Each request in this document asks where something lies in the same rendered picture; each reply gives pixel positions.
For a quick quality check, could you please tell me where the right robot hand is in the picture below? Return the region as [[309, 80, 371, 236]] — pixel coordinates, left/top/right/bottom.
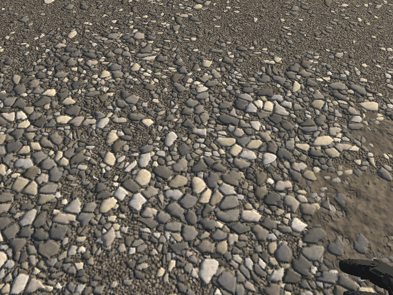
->
[[339, 259, 393, 295]]

